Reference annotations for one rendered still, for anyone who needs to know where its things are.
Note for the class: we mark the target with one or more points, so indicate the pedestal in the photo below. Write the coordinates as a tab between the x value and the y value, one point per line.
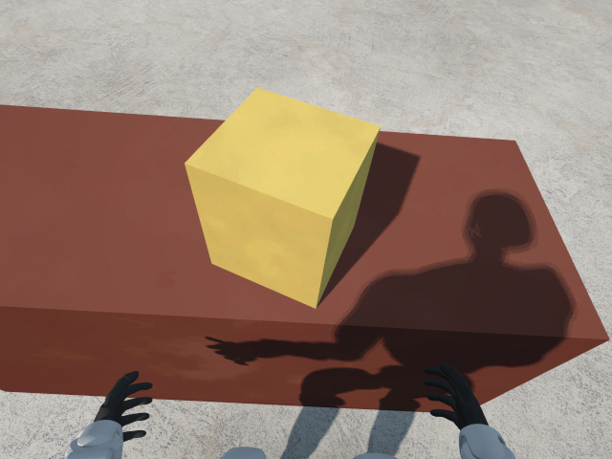
105	270

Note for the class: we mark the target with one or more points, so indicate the left robot forearm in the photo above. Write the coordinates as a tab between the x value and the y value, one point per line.
100	440

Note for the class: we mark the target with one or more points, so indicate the right robot forearm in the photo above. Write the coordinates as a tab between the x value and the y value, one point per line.
479	441

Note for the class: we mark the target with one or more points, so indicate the robot right hand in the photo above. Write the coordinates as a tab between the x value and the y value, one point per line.
467	409

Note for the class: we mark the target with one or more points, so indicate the carton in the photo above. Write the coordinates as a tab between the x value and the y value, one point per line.
278	187

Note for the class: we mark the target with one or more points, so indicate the robot left hand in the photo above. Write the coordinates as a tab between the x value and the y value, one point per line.
115	404

